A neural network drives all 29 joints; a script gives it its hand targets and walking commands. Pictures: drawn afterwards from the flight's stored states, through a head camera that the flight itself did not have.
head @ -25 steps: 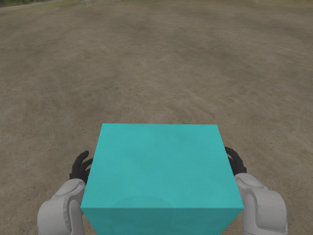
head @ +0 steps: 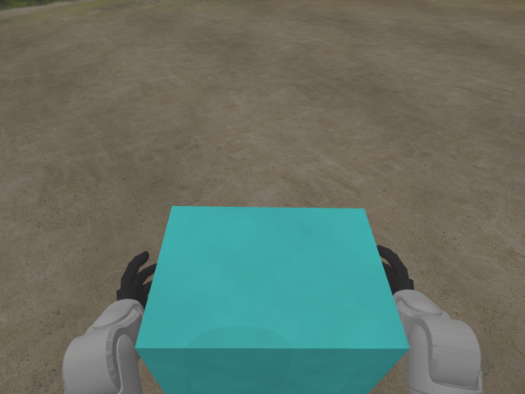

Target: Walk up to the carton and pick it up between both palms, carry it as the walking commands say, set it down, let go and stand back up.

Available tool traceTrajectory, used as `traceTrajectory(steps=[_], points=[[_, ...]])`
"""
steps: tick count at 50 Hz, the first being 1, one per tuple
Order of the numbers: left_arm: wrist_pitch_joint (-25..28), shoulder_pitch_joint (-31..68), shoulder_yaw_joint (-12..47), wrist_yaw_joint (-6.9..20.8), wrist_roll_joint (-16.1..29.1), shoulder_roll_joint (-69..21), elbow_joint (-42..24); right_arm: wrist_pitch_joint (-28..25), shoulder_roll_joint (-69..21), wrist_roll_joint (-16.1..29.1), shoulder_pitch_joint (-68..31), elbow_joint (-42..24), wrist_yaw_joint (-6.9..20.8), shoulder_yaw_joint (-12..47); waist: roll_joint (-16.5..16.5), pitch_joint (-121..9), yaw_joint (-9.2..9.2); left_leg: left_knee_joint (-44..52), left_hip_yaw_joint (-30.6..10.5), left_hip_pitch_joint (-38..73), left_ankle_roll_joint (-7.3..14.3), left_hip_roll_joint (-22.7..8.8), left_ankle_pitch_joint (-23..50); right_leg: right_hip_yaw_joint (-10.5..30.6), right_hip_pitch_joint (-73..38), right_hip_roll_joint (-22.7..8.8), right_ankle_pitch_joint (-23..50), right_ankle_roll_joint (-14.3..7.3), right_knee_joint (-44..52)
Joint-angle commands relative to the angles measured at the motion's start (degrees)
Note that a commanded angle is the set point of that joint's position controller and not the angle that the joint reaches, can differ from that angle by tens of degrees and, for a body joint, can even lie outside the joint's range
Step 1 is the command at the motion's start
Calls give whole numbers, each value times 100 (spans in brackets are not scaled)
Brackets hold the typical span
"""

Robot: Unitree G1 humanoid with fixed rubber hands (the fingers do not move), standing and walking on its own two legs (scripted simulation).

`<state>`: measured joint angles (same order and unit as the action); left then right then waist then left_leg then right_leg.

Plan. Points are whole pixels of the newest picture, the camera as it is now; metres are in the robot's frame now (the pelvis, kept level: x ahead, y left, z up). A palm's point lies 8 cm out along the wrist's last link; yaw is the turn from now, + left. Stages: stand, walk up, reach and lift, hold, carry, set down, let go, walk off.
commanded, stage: carry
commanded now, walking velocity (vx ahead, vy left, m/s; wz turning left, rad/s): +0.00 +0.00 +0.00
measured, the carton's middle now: (266, 322) +0.25 +0.01 +0.04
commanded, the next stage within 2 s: hold in 0.94 s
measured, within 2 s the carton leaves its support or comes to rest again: neither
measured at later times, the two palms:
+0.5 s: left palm (140, 308) +0.25 +0.18 +0.09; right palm (397, 300) +0.25 -0.17 +0.09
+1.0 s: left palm (149, 311) +0.26 +0.18 +0.07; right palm (394, 305) +0.26 -0.17 +0.07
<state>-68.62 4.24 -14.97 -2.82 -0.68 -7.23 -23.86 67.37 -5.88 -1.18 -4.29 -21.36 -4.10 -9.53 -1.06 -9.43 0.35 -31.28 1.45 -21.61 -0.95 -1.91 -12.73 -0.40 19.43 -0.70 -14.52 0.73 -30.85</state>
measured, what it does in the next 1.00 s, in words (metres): stands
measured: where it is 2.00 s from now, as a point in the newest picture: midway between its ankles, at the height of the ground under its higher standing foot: outside the picture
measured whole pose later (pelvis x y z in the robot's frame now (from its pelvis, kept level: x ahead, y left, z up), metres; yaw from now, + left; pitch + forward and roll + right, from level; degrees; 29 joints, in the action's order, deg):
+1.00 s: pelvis +0.00 +0.00 +0.00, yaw +0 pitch +0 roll +0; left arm -54.6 6.3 -14.1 0.7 -2.3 -6.1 -9.5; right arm 55.7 -3.3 -2.0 -5.3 -10.7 -2.7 -9.6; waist -1.1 -3.6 0.4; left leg -31.3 1.1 -18.6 -0.9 -1.7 -13.0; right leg -0.4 16.4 -0.6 -14.8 0.1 -30.8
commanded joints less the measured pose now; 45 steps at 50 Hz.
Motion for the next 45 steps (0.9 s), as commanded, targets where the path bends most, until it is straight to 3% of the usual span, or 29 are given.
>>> traceTrajectory(steps=[1,7,8,9,11,13,17,21,22,23,25,26,27,30,31,32,33,34,36,37,38,40,42,44,45], points=[[52,2206,4909,675,1398,-3972,-561,-32,-3995,1355,-2286,-1075,699,4146,-99,-596,-14,640,-496,530,243,-485,582,407,-159,-488,447,-238,420],[62,2128,4874,693,1389,-3997,-489,-37,-4023,1360,-2297,-1063,707,4165,-7,-580,-21,680,-484,571,247,-459,359,458,-85,-512,303,-245,503],[67,2179,4884,686,1373,-3971,-504,-43,-3997,1330,-2266,-1014,703,4142,-146,-558,-16,700,-494,540,252,-471,407,447,-67,-501,354,-237,467],[69,2175,4858,692,1366,-3966,-431,-51,-4000,1300,-2277,-982,692,4127,23,-511,-18,707,-510,489,263,-471,351,428,-117,-491,293,-237,508],[61,2083,4857,690,1342,-3990,-410,-51,-3963,1343,-2346,-1086,701,4161,-91,-491,-15,735,-504,532,252,-459,264,462,-41,-514,203,-256,532],[55,2163,4863,695,1372,-3964,-463,-40,-3980,1326,-2334,-1078,686,4150,38,-495,-16,713,-517,534,245,-482,390,431,-76,-487,261,-247,511],[93,2140,4888,694,1382,-3987,-504,-72,-3986,1338,-2281,-1088,695,4146,-45,-581,-17,700,-485,598,236,-465,476,435,-106,-504,383,-249,476],[290,2107,4518,723,1116,-3706,140,-280,-3674,1092,-2327,-521,724,3799,-66,-619,-20,622,-465,624,241,-482,754,407,-158,-500,556,-254,440],[328,2169,4625,725,1175,-3796,-13,-301,-3777,1147,-2316,-604,739,3893,-118,-596,-17,641,-484,640,253,-511,733,368,-157,-490,512,-255,419],[410,2145,4427,737,1039,-3604,362,-375,-3629,983,-2240,-181,742,3690,18,-640,-20,644,-497,616,267,-516,724,373,-205,-490,538,-260,426],[491,2091,4519,736,1048,-3653,211,-441,-3652,998,-2088,-246,767,3761,-52,-618,-32,597,-463,566,269,-485,849,396,-221,-510,710,-258,392],[578,1995,4210,735,816,-3346,714,-516,-3399,820,-2048,267,784,3519,-30,-605,-35,578,-453,605,262,-474,740,407,-182,-518,638,-288,444],[625,2156,4394,740,922,-3510,376,-566,-3549,932,-2169,-50,798,3693,-63,-555,-38,630,-464,582,261,-487,640,417,-163,-520,523,-300,453],[749,2239,4484,741,967,-3604,158,-672,-3678,1022,-2236,-157,844,3834,-10,-601,-37,675,-492,613,277,-504,643,369,-182,-483,412,-284,439],[817,2140,4206,749,763,-3346,683,-739,-3410,804,-2143,355,840,3542,-1,-651,-35,644,-494,630,301,-505,724,386,-195,-491,505,-286,447],[790,2144,4589,744,996,-3721,64,-717,-3743,1097,-2264,-359,849,3962,0,-639,-35,652,-509,605,294,-511,651,385,-176,-487,419,-301,454],[760,2104,4641,727,1011,-3720,-49,-698,-3742,1137,-2244,-492,837,4033,-25,-633,-25,695,-507,586,284,-509,642,360,-215,-483,391,-291,432],[853,2034,4119,738,655,-3227,861,-785,-3248,741,-2101,439,842,3470,8,-604,-31,673,-468,563,290,-499,611,389,-166,-491,433,-288,457],[829,1975,4492,743,891,-3593,315,-779,-3553,978,-2143,-205,840,3859,-76,-501,-35,723,-489,490,276,-493,453,356,-152,-485,319,-292,478],[761,2151,4914,730,1202,-3951,-510,-698,-3938,1283,-2267,-964,836,4295,-67,-528,-33,741,-509,570,275,-507,455,368,-118,-473,273,-294,457],[782,2084,4480,714,924,-3561,199,-714,-3586,1013,-2185,-216,823,3860,-38,-598,-33,707,-505,517,285,-485,426,373,-179,-479,260,-285,496],[725,2085,4594,706,1002,-3625,-20,-670,-3640,1061,-2139,-414,809,3919,-13,-564,-30,750,-516,485,267,-502,362,324,-198,-455,220,-280,485],[746,2021,4436,710,906,-3538,231,-687,-3548,1002,-2194,-244,805,3824,-3,-581,-30,708,-481,530,265,-476,402,364,-167,-499,263,-295,507],[881,2048,4095,738,673,-3206,808,-815,-3236,705,-2084,421,821,3428,13,-576,-40,658,-444,527,248,-462,558,346,-208,-512,405,-278,484],[918,2020,4174,749,733,-3327,720,-846,-3343,757,-2073,276,817,3539,65,-568,-40,638,-434,528,249,-480,675,336,-230,-505,524,-286,459]])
